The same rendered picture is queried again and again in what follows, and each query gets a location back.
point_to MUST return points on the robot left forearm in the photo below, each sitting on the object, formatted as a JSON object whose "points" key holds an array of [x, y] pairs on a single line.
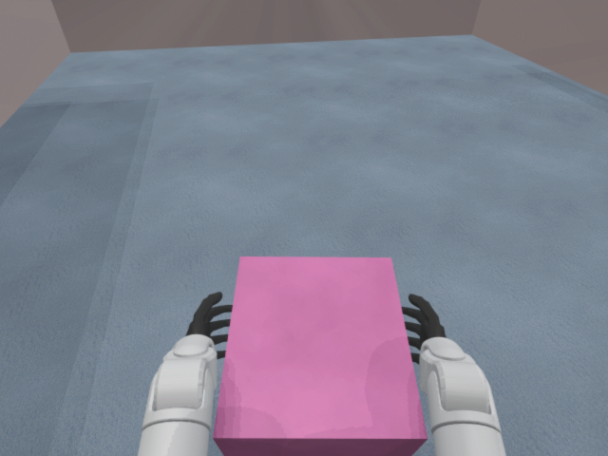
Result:
{"points": [[179, 407]]}

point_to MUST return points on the robot right hand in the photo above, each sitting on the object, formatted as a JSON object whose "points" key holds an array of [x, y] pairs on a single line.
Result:
{"points": [[429, 320]]}

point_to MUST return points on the carton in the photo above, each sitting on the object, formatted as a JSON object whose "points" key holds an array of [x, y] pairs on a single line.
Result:
{"points": [[317, 361]]}

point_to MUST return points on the robot left hand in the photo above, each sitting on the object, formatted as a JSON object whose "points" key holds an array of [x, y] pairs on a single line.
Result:
{"points": [[201, 323]]}

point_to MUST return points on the robot right forearm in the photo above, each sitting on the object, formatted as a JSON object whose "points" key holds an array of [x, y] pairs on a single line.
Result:
{"points": [[462, 413]]}

